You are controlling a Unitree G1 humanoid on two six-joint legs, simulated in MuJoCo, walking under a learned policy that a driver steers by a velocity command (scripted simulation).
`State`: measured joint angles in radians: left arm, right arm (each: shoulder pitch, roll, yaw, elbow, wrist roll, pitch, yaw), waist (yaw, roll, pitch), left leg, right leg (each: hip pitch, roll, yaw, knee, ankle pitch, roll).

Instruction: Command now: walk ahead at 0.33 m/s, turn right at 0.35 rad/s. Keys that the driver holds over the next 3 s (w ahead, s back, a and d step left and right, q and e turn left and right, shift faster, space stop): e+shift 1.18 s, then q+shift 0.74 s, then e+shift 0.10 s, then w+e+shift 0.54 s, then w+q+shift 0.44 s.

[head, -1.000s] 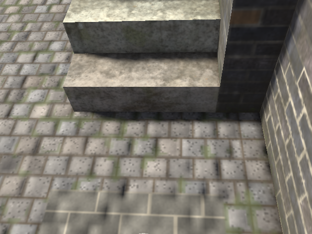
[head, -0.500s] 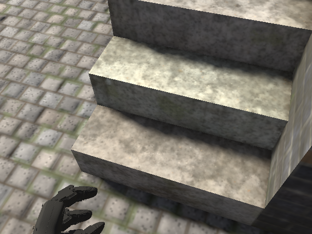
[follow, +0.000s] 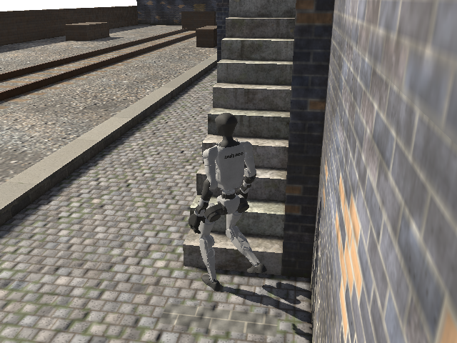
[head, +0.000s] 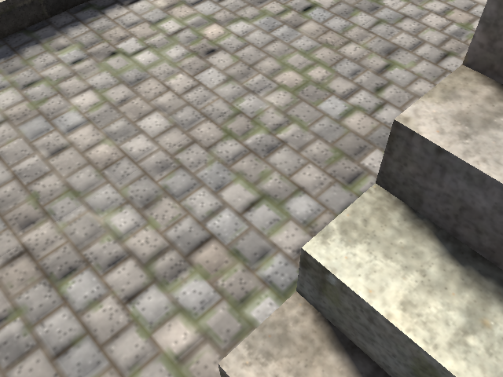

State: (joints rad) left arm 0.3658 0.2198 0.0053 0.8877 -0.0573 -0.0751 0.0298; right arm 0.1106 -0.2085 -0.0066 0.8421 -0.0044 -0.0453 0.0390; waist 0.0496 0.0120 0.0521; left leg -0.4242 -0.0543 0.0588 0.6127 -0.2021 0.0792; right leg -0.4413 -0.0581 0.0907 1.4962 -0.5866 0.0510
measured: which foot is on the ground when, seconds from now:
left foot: down 0.00-0.34, up 0.36-0.88, down 0.90-1.00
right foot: up 0.00-0.32, down 0.34-0.90, up 0.92-1.00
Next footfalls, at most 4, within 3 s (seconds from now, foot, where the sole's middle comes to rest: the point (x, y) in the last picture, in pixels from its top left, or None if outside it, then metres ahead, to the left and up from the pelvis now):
0.34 right None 0.27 -0.22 -0.56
0.90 left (297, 375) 0.41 -0.03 -0.56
1.34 right None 0.21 -0.23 -0.56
1.76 left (305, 374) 0.41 -0.05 -0.56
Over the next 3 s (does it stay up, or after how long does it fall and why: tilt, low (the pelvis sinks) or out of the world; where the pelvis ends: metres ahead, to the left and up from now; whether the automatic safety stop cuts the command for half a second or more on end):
stays up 0.42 -0.40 0.40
